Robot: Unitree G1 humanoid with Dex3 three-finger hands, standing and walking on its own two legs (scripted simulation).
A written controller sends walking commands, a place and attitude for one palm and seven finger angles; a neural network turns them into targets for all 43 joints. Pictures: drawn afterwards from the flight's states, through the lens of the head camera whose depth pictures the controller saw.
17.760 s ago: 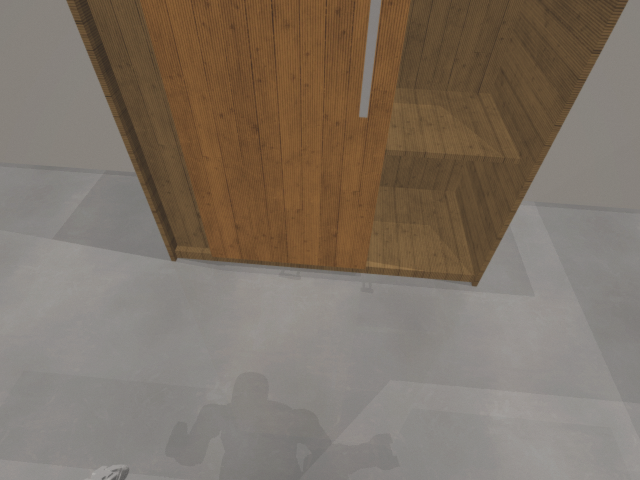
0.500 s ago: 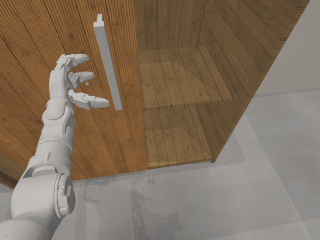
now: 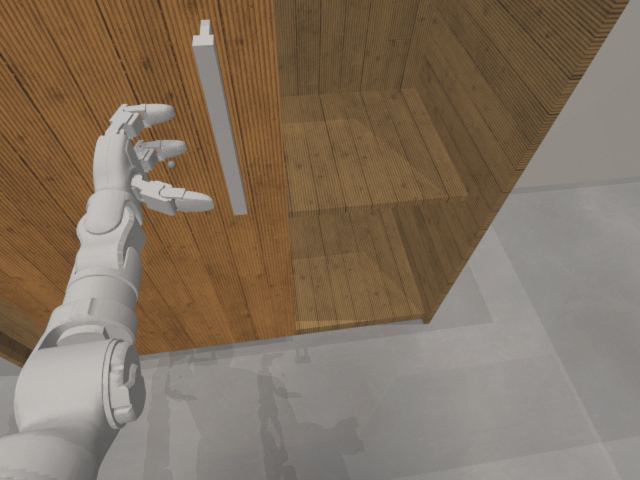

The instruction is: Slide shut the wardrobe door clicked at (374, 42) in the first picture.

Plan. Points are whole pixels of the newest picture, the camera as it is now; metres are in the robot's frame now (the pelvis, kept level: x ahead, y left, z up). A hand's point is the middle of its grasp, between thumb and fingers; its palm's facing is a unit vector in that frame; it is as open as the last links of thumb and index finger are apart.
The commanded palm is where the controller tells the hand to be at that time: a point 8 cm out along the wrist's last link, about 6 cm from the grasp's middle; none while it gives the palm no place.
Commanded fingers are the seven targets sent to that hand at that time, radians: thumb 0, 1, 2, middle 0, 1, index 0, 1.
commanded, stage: move the hooked fingers beside the handle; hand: left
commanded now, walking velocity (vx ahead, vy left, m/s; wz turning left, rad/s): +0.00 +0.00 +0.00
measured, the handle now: (225, 133) +0.54 +0.13 +0.12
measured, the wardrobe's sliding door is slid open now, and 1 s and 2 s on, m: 0.43 0.43 0.43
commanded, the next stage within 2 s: feel for the door with the fingertips in 0.18 s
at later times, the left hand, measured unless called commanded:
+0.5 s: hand (185, 164) +0.47 +0.17 +0.13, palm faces +0.08 -1.00 +0.01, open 14.0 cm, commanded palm +0.44 +0.20 +0.13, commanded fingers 0.00 -0.50 0.30 -0.30 -1.20 -0.30 -1.20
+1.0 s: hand (199, 155) +0.48 +0.15 +0.14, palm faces +0.14 -0.99 -0.01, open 14.0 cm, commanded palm +0.45 +0.19 +0.13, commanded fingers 0.00 -0.50 0.30 -0.30 -1.20 -0.30 -1.20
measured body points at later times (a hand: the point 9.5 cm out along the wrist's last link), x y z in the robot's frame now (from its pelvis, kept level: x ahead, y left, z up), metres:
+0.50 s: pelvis +0.00 +0.01 +0.00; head +0.06 +0.01 +0.45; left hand +0.46 +0.22 +0.13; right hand +0.05 -0.25 -0.12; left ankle -0.03 +0.11 -0.72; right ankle +0.02 -0.11 -0.72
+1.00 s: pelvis -0.01 -0.01 +0.00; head +0.05 -0.01 +0.45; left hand +0.46 +0.20 +0.14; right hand +0.03 -0.26 -0.12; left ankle -0.03 +0.11 -0.72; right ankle +0.02 -0.11 -0.72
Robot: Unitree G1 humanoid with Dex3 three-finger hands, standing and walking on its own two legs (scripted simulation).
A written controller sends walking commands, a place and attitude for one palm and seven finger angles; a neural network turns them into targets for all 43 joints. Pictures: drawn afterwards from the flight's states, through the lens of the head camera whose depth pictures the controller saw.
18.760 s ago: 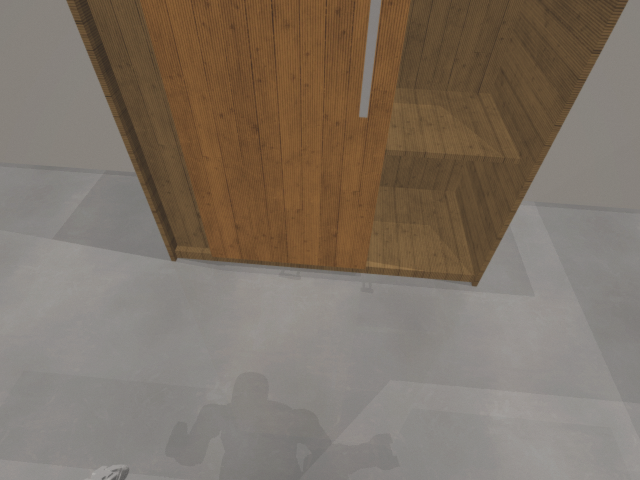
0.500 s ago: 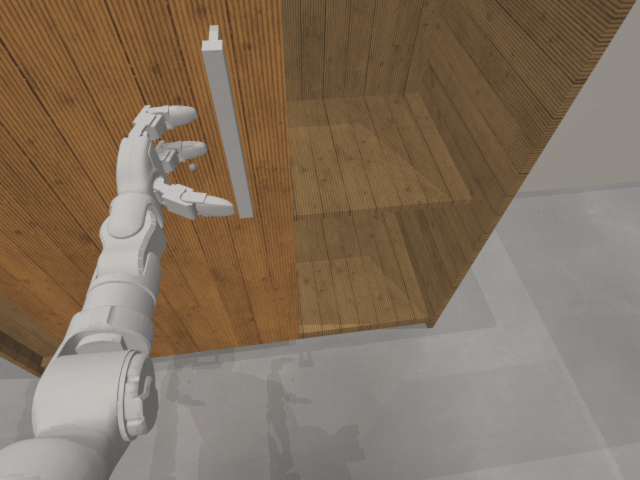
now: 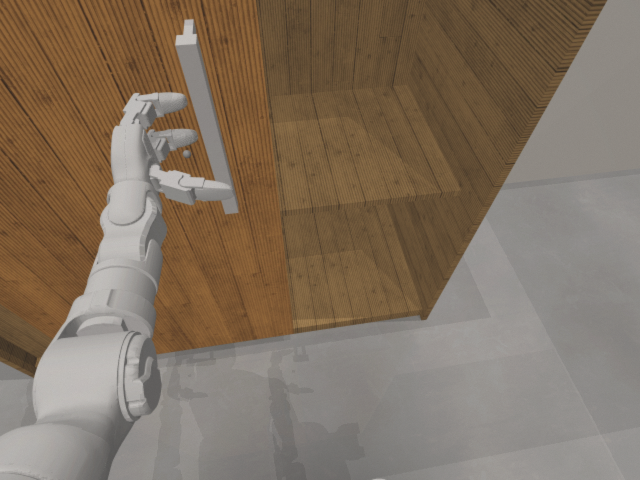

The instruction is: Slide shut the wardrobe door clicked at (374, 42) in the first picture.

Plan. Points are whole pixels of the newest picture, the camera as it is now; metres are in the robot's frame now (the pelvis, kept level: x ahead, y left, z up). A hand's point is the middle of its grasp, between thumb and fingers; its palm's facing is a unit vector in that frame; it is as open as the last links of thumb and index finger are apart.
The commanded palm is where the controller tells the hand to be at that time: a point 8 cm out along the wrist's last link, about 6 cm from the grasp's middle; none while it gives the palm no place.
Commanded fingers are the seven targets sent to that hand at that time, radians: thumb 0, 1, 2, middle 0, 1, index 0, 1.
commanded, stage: feel for the door with the fingertips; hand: left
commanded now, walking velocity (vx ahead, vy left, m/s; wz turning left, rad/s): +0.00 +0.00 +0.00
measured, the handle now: (213, 132) +0.54 +0.14 +0.12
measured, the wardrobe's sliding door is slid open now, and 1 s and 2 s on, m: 0.43 0.43 0.43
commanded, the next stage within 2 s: slide the fingers in behind the handle in 0.20 s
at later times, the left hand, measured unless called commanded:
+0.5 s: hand (187, 149) +0.50 +0.16 +0.13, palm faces +0.11 -0.99 +0.00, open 13.7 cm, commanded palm +0.46 +0.20 +0.13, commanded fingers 0.00 -0.50 0.30 -0.30 -1.20 -0.30 -1.20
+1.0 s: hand (209, 149) +0.50 +0.13 +0.13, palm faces +0.11 -0.99 +0.01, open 14.0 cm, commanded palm +0.46 +0.17 +0.13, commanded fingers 0.00 -0.50 0.30 -0.30 -1.20 -0.30 -1.20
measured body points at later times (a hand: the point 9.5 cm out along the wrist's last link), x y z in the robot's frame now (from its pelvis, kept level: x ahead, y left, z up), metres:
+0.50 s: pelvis -0.01 +0.01 -0.01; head +0.07 +0.01 +0.44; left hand +0.49 +0.22 +0.13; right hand -0.01 -0.25 -0.13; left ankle -0.03 +0.12 -0.72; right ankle +0.03 -0.11 -0.72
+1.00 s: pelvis +0.01 +0.01 +0.00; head +0.07 +0.01 +0.44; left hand +0.48 +0.19 +0.13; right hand +0.05 -0.24 -0.12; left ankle -0.03 +0.12 -0.72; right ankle +0.03 -0.11 -0.72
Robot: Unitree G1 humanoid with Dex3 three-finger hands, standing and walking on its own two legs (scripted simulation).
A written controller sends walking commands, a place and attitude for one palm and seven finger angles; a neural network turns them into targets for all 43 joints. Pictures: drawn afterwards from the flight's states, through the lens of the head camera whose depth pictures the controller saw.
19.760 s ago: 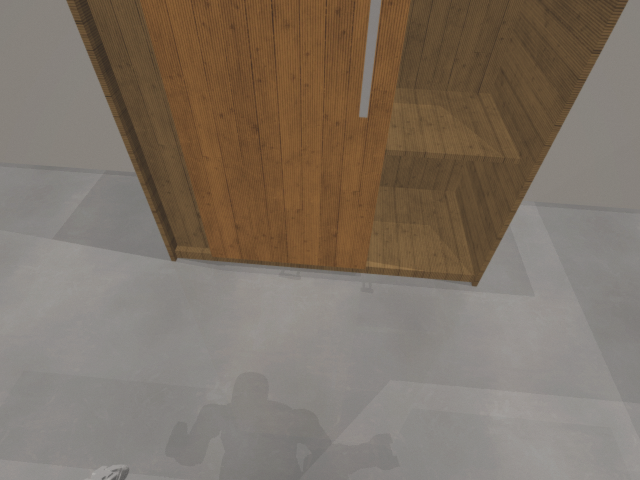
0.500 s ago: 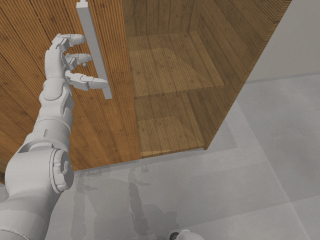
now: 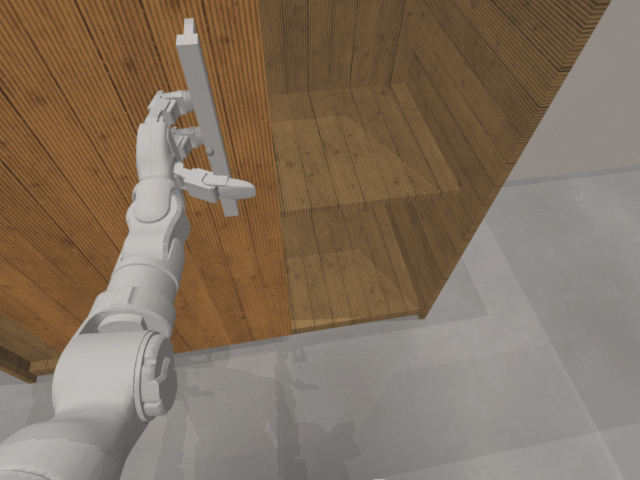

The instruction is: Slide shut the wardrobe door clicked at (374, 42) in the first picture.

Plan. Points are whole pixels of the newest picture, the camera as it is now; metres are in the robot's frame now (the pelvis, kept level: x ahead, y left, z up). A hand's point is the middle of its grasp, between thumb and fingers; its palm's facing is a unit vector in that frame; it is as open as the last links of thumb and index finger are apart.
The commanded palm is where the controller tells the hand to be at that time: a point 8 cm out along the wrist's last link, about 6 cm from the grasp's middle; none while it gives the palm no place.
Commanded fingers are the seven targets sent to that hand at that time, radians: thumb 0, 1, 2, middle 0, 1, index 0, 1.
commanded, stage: slide the fingers in behind the handle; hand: left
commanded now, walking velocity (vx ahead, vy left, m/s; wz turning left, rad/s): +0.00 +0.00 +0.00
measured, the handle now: (214, 133) +0.53 +0.13 +0.12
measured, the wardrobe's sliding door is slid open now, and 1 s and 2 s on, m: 0.43 0.43 0.43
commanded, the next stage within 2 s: grip the handle and tug to test in 1.12 s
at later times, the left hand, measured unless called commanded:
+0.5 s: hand (232, 157) +0.48 +0.10 +0.13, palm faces +0.14 -0.99 -0.01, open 14.1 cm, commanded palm +0.45 +0.15 +0.13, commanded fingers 0.00 -0.50 0.30 -0.30 -1.20 -0.30 -1.20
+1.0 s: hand (233, 155) +0.48 +0.10 +0.13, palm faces +0.14 -0.99 -0.02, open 14.2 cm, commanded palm +0.46 +0.13 +0.13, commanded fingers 0.00 -0.50 0.30 -0.30 -1.20 -0.30 -1.20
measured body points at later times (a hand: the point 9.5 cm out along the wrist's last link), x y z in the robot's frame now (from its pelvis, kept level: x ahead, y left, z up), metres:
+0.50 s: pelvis +0.00 -0.02 +0.00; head +0.06 -0.02 +0.45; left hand +0.46 +0.15 +0.14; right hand +0.06 -0.26 -0.12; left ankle -0.04 +0.10 -0.72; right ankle +0.02 -0.12 -0.72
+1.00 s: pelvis -0.01 -0.01 +0.00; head +0.05 -0.02 +0.45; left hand +0.47 +0.15 +0.14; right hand +0.02 -0.26 -0.13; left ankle -0.04 +0.10 -0.72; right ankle +0.02 -0.12 -0.72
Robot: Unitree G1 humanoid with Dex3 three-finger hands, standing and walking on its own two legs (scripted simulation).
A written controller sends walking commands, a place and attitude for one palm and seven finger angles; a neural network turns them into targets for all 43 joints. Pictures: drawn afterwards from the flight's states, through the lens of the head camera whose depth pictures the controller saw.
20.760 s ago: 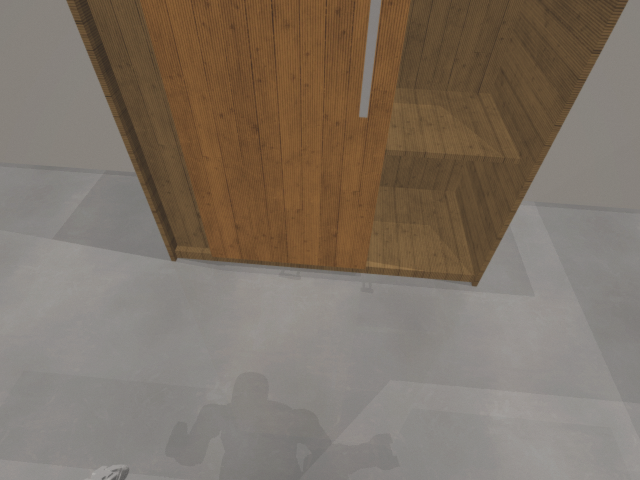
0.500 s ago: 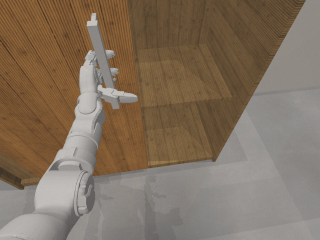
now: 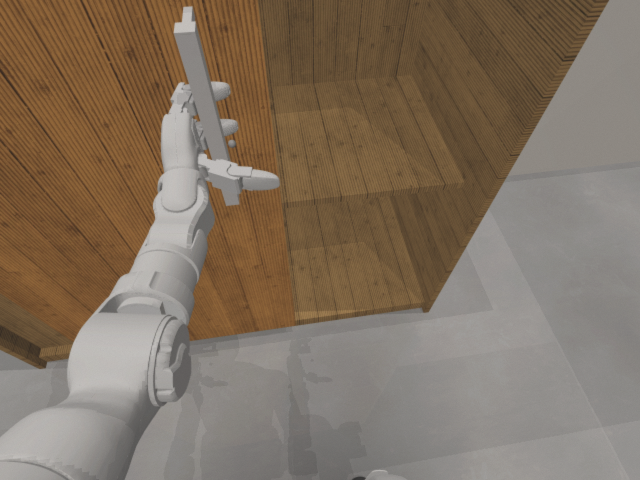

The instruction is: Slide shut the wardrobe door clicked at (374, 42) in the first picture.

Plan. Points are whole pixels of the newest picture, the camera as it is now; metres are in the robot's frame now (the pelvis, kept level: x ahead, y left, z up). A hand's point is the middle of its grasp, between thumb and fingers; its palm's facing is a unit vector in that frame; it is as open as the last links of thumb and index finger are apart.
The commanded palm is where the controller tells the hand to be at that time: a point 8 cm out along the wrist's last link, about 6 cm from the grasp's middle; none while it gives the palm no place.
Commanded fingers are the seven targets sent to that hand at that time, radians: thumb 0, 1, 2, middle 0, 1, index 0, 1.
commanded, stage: slide the fingers in behind the handle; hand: left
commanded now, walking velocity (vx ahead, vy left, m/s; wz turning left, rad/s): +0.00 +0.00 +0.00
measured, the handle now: (214, 122) +0.55 +0.13 +0.12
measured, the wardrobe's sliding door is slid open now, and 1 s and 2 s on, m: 0.43 0.43 0.43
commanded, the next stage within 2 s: grip the handle and tug to test in 0.12 s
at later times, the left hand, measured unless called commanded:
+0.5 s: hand (229, 139) +0.51 +0.10 +0.13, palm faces +0.09 -1.00 +0.00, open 12.1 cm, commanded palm +0.47 +0.14 +0.13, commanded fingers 0.00 0.20 0.60 -0.38 -1.30 -0.38 -1.30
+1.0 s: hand (231, 141) +0.50 +0.10 +0.13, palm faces +0.11 -0.99 +0.00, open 5.5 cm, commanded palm +0.47 +0.14 +0.13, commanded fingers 0.00 0.90 0.90 -0.45 -1.40 -0.45 -1.40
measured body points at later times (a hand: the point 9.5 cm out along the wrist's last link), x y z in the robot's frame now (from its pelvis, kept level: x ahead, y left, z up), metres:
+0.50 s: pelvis +0.01 +0.01 +0.00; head +0.08 +0.01 +0.44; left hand +0.50 +0.15 +0.13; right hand +0.03 -0.24 -0.13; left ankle -0.02 +0.12 -0.72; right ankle +0.03 -0.11 -0.72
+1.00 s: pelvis +0.02 +0.00 +0.00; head +0.08 +0.00 +0.45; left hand +0.49 +0.15 +0.13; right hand +0.06 -0.24 -0.13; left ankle -0.02 +0.12 -0.72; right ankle +0.03 -0.11 -0.72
